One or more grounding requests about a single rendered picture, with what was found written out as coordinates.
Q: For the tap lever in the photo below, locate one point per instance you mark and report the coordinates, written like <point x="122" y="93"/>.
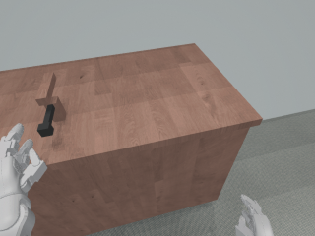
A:
<point x="45" y="128"/>

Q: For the robot right hand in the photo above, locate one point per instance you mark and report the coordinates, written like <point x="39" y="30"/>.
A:
<point x="259" y="224"/>

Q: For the robot left hand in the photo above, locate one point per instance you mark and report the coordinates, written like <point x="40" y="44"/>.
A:
<point x="16" y="175"/>

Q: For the counter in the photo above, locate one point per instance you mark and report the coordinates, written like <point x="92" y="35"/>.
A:
<point x="136" y="135"/>

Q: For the left robot forearm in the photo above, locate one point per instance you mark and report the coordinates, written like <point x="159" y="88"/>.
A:
<point x="16" y="217"/>

